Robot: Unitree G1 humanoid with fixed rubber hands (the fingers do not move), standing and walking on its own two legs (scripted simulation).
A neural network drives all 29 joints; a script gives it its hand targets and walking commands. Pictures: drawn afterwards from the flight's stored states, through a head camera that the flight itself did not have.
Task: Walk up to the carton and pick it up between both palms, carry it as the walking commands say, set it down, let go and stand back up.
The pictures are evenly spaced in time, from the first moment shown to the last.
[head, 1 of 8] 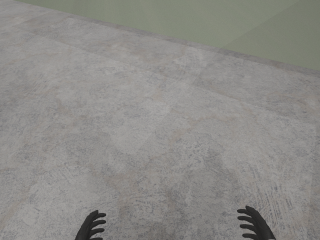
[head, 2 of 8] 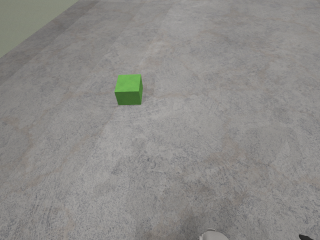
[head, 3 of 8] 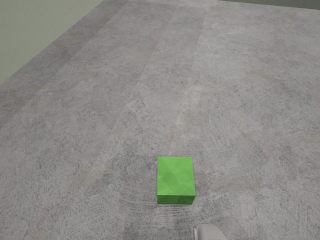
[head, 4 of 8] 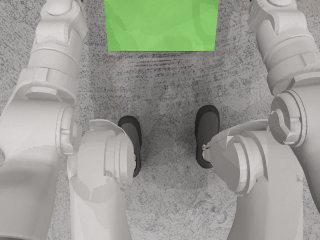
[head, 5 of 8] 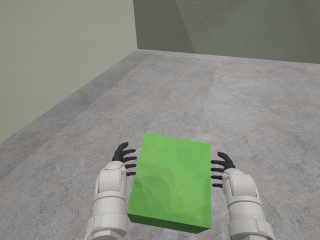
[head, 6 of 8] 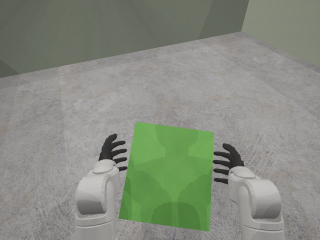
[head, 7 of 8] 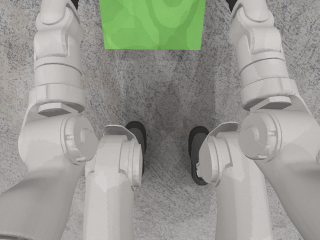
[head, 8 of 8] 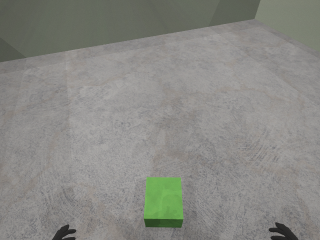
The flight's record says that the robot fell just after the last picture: no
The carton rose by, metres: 0.70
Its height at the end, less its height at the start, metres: +0.00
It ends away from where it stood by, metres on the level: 1.10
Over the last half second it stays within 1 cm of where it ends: yes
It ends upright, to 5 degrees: yes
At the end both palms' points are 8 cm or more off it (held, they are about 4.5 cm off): yes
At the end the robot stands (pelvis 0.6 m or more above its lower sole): yes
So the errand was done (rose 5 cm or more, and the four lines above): yes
